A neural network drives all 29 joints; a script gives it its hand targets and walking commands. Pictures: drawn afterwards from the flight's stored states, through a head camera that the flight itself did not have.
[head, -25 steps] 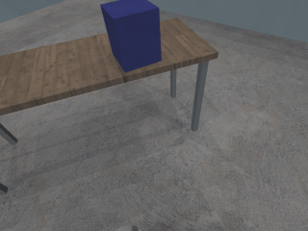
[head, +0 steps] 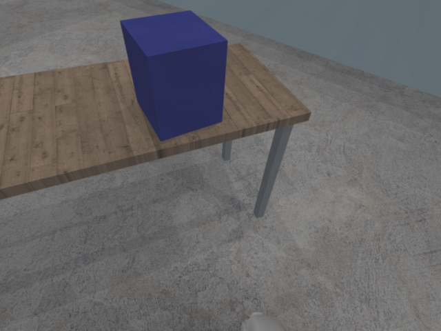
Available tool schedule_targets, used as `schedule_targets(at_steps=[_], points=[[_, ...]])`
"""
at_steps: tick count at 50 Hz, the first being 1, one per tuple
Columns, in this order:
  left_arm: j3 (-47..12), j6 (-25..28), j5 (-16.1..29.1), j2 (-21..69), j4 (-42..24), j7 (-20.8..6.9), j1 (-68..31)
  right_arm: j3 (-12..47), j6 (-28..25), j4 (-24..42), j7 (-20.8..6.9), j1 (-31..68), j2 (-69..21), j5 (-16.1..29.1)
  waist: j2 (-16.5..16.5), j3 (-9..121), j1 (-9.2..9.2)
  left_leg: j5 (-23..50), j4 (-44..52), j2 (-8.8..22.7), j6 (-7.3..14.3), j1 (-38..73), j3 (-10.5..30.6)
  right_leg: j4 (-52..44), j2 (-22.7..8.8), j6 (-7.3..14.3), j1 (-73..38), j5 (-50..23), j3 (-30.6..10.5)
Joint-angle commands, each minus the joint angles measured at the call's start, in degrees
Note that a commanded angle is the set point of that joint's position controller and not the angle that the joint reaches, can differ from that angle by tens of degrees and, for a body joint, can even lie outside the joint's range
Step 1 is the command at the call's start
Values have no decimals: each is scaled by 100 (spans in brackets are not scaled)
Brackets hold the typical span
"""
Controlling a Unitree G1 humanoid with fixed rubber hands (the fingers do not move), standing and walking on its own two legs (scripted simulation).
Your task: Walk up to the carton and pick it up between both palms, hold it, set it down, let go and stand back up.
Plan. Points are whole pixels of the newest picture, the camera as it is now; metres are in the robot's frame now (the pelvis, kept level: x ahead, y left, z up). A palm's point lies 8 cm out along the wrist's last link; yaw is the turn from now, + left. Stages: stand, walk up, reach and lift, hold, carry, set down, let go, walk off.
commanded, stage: walk up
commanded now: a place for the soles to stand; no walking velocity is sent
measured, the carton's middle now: (175, 75) +0.77 +0.08 +0.06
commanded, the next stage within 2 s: none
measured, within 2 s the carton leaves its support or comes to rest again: neither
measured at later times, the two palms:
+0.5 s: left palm (49, 328) +0.19 +0.31 -0.13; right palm (305, 244) +0.32 -0.22 -0.10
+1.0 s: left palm (94, 195) +0.47 +0.28 -0.09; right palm (297, 223) +0.39 -0.22 -0.13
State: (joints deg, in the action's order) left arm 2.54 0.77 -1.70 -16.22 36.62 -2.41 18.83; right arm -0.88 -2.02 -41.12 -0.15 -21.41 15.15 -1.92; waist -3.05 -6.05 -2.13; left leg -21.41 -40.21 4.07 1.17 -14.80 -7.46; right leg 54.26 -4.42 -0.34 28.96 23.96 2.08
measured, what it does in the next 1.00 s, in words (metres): walks ahead: right foot, then left foot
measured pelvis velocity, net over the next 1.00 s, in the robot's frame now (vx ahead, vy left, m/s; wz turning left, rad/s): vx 0.31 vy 0.04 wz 0.02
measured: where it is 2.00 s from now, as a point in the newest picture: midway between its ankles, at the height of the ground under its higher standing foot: (208, 314)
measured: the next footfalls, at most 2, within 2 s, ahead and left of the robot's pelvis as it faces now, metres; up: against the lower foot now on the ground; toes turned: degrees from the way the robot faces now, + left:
right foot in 0.06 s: +0.18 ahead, -0.14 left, +0.00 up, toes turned -5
left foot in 0.44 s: +0.34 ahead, +0.17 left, +0.00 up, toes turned +4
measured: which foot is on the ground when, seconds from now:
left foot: down 0.00-0.10, up 0.12-0.42, down 0.44-1.00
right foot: up 0.00-0.04, down 0.06-0.46, up 0.48-0.76, down 0.78-1.00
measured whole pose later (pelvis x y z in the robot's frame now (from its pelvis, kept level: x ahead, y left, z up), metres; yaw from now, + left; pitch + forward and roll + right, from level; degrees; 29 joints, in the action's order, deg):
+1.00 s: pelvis +0.31 +0.04 -0.01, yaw +1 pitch -3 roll +0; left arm -0.4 -1.1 -0.7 -14.5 34.3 1.2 8.5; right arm -0.2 2.2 -39.4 0.1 -16.1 16.9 -0.1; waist 1.6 -8.2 -1.6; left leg -25.1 -46.1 2.3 -0.6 -17.5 -2.4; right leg 46.0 -3.6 -0.2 26.1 17.3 3.0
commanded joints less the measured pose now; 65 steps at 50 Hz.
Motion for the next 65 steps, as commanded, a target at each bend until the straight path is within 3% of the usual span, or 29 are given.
schedule_targets(at_steps=[1, 3, 4, 5, 6, 8, 11, 12, 18, 21, 22, 23, 24, 25, 27, 30, 32, 35, 37, 38, 39, 40, 41, 44, 47, 49, 51, 57, 65], points=[[235, 265, -7, -333, -466, 12, 598, -320, -80, 421, -25, 269, 1279, -4, 1346, 308, 253, 109, 1398, 1083, 1101, -1036, 1065, -1692, 258, 122, -1560, -1196, 330], [440, 291, -71, -717, -222, 129, 1388, -186, -15, 394, -113, 68, 923, -12, 394, 599, 615, -554, 171, 705, 722, -1755, 572, -1907, 531, 296, -2834, -998, 284], [529, 294, -113, -1068, -207, 196, 1764, -71, -3, 555, -157, -158, 554, 0, -679, 913, 798, -1118, -1397, 212, 353, -2474, 133, -2339, -466, 641, -3409, 535, -1230], [634, 268, -149, -1729, -402, 300, 1783, -50, 94, 764, -179, -126, 577, 76, -1490, 753, 850, -1632, -2847, -325, 42, -3074, 125, -4004, -2092, 1479, -2994, 3096, -4297], [594, 215, -75, -1688, -315, 390, 1541, -187, 230, 855, -162, 76, 1049, -59, -604, 480, 824, -1476, -3487, -86, 14, -3297, 689, -4403, -2460, 1959, -2757, 3873, -5039], [387, 260, -46, -1303, -379, 468, 1254, -229, 268, 883, -163, 543, 1001, -41, -190, -178, 838, -670, -3783, 97, -66, -3729, 950, -4131, -2185, 1860, -2470, 2195, -4130], [261, 317, -61, -1077, -417, 445, 395, -285, 197, 756, -201, -121, 839, -36, -805, -27, 362, -461, -2977, 334, -240, -2710, 965, -3899, -1735, 1600, -1598, 1088, -2430], [259, 354, -70, -1068, -350, 441, 392, -287, 202, 795, -238, -47, 818, -39, -624, -1, 376, -494, -2705, 330, -233, -2514, 969, -3858, -1740, 1641, -1468, 861, -2333], [308, 347, -79, -1174, -224, 359, -68, -365, 107, 878, -419, 27, 562, 62, -969, -149, 179, 327, -583, 162, -49, -1000, 482, -3620, -1261, 1253, -496, 937, -864], [180, 226, -97, -894, -167, 284, 19, -577, -21, 556, -331, -967, 787, -21, 22, 227, -308, 791, -34, -359, 90, 1244, 10, -2196, -854, 873, 652, 1411, -267], [46, 189, -68, -537, -181, 242, 270, -695, -48, 462, -251, -1293, 1067, -72, 1004, 428, -466, 49, 205, -276, 222, 1775, 500, -761, -485, 654, 966, 895, 148], [-76, 191, -7, -137, -410, 180, 327, -784, -87, 576, -150, -1428, 1499, -55, 2422, 579, -570, -2210, 1728, 1255, 748, 1527, 3053, 1409, 195, 284, 1444, 828, 609], [81, 97, -14, -619, -662, 199, 63, -780, -45, 612, -40, -1232, 1847, 34, 1746, 296, -605, -3284, 3120, 2142, 1452, 787, 5224, 1970, 256, 183, 1726, 1151, -82], [138, 20, -3, -916, -685, 220, -211, -668, -37, 662, 20, -916, 1632, 127, 919, -203, -497, -3383, 3195, 2248, 1545, 518, 5199, 2334, -55, 126, 1864, 692, -417], [120, 49, 1, -782, -543, 206, 21, -585, -63, 656, 82, -645, 1545, 33, 1131, -276, -313, -1341, 2644, 2054, 1564, 527, 3944, 2399, -121, 104, 1863, 292, -425], [175, 91, -47, -681, -395, 153, 390, -428, -103, 623, 79, -266, 1296, -49, 1021, 170, -33, -157, 2334, 1850, 1482, 155, 2806, 1611, -191, 8, 950, 380, -540], [163, 86, 4, -480, -500, 120, 260, -381, -110, 538, 73, -21, 1278, -38, 1472, 52, 19, 761, 2164, 1715, 1441, -63, 2241, 625, -151, -10, 607, 460, -338], [101, 175, 70, -321, -550, 139, 184, -253, -46, 568, 76, 342, 1140, 37, 1496, 379, 171, 3578, 1227, 1161, 1104, -481, 911, -852, 73, 41, -754, -678, 19], [168, 239, 45, -370, -312, 220, 631, -152, 26, 612, 28, 493, 1070, 126, 997, 726, 446, 3271, 196, 850, 664, -751, 546, -2047, 412, 156, -1906, -2414, 323], [221, 231, 35, -565, -341, 247, 504, -78, 54, 612, 3, 286, 891, 186, 637, 849, 367, 2916, -157, 621, 407, -1050, 345, -2060, 341, 276, -2403, -2906, 139], [270, 224, 4, -853, -437, 282, 431, 15, 66, 688, -20, 42, 716, 245, 164, 1174, 394, 1992, -658, 468, 159, -1351, 235, -1929, -299, 535, -2846, -3535, -683], [324, 188, 10, -1267, -640, 330, 397, 75, 146, 772, -17, -243, 648, 307, -433, 1637, 375, 272, -1567, -1, -153, -1200, 195, -2573, -1614, 1226, -2709, -3515, -2296], [315, 97, 91, -1342, -666, 379, 197, -40, 332, 691, 49, -185, 938, 269, -473, 1544, 473, -1645, -1996, -149, -250, -958, 519, -2926, -2047, 1921, -2129, -3029, -2934], [220, -43, 85, -1256, -682, 477, -411, -97, 447, 723, 90, -51, 854, 155, -695, 895, 340, -1671, -1703, 62, -218, -1181, 781, -2955, -1817, 1691, -1624, -2278, -2368], [134, -118, 61, -1133, -688, 439, -863, -185, 335, 550, 82, -421, 889, 184, -942, 1162, 55, -274, -27, -26, -162, -200, 718, -2488, -1284, 1142, -1268, -2577, -1558], [32, -103, 169, -928, -723, 348, -1007, -256, 213, 596, 18, -221, 1132, 181, -263, 1114, 8, 1106, 888, 222, 49, 362, 1162, -1951, -782, 574, -769, -2635, -862], [15, -127, 276, -662, -691, 326, -1031, -323, 198, 736, -24, 570, 1377, 239, 498, 651, 171, 971, 1383, 741, 580, -900, 1882, -1563, 108, 204, -1422, -1343, -178], [16, 64, 180, -861, -451, 292, -911, -224, 231, 776, -51, 445, 1120, 259, 318, 1298, 137, 2029, 572, 269, 194, 86, 1014, -1946, -431, 479, -1581, -3246, -435], [-8, -43, 164, -811, -419, 288, -929, -240, 257, 898, -101, 763, 1100, 311, 734, 839, 106, 1666, 1171, 387, 369, -378, 1202, -2008, -150, 292, -1619, -2258, -108]])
